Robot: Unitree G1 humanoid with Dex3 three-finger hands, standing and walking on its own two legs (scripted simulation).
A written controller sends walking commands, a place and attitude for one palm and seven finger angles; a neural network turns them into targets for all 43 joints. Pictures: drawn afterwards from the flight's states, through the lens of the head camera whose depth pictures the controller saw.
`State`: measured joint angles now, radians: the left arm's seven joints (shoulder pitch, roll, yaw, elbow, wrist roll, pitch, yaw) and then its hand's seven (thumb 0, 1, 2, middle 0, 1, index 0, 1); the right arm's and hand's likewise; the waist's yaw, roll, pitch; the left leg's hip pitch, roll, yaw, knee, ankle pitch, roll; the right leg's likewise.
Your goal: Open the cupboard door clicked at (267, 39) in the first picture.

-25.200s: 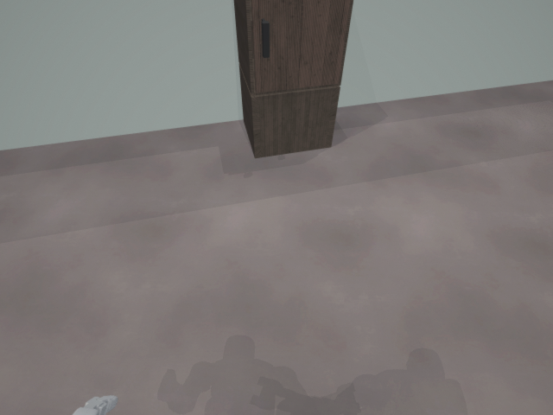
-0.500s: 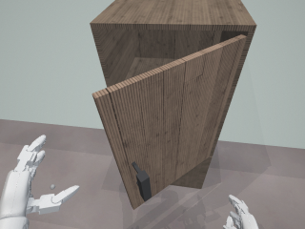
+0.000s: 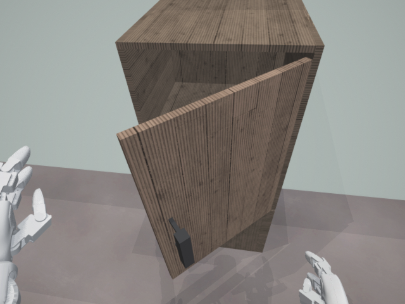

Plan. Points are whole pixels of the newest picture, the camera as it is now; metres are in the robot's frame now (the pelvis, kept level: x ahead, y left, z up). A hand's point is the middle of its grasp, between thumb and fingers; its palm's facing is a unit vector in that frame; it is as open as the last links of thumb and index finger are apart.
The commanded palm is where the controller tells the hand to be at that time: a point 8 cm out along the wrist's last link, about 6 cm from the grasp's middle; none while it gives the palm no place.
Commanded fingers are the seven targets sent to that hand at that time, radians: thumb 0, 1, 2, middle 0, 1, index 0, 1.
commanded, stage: draw the hand back to the body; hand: left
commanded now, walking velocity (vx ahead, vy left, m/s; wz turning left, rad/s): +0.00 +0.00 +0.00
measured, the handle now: (180, 241) +0.28 +0.10 -0.09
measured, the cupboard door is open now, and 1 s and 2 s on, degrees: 43 43 43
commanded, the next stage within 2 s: step back with the hand held close in 0.18 s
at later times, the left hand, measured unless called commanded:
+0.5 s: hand (47, 221) +0.18 +0.26 +0.16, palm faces +0.41 -0.78 -0.47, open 7.4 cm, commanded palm +0.12 +0.30 +0.18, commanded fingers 0.00 0.90 0.90 -0.20 -0.30 -0.20 -0.30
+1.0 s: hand out of the picture +0.10 +0.28 +0.15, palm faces +0.45 -0.75 -0.49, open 7.4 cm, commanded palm +0.04 +0.32 +0.18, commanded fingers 0.00 0.90 0.90 -0.20 -0.30 -0.20 -0.30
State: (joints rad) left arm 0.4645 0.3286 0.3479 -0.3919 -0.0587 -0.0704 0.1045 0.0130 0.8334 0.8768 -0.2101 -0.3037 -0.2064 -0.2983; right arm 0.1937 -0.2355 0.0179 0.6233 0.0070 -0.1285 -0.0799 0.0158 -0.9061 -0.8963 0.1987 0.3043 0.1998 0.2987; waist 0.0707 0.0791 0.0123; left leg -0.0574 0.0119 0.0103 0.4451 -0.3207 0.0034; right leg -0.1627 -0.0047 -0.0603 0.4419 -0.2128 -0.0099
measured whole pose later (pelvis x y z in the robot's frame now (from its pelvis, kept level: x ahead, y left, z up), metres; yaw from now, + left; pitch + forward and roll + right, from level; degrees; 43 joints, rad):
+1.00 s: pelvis -0.09 +0.02 -0.02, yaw +2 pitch -2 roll +0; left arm 0.50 0.39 0.42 -0.50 0.02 -0.20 0.14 0.02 0.88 0.90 -0.22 -0.30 -0.21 -0.30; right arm 0.22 -0.22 0.01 0.55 0.00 -0.07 -0.08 0.02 -0.90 -0.90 0.20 0.30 0.20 0.30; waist 0.00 -0.02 0.05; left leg -0.34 -0.03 0.02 0.63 -0.27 0.05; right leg -0.40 -0.01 0.01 0.54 -0.12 0.02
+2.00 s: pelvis -0.23 -0.03 +0.00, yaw -2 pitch +2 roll -1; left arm 0.61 0.47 0.47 -0.62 -0.03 -0.16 0.12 0.02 0.88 0.90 -0.22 -0.30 -0.21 -0.30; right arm 0.11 -0.15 0.00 0.59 -0.01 -0.11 -0.03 0.01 -0.91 -0.90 0.20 0.30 0.20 0.30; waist 0.02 -0.02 0.05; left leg -0.28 0.07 0.08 0.40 -0.16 -0.01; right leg -0.36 0.04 -0.03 0.72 -0.34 0.02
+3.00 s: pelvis -0.44 -0.14 +0.01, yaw +1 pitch +0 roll +5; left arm 0.55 0.40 0.38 -0.46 0.00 -0.23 0.14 0.02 0.88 0.90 -0.22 -0.31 -0.22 -0.30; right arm 0.25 -0.21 -0.01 0.63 -0.02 -0.13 -0.08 0.02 -0.91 -0.90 0.20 0.30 0.20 0.30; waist 0.01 -0.07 -0.04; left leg -0.27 -0.02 0.13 0.54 -0.33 0.05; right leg -0.28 0.02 -0.08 0.36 -0.18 -0.10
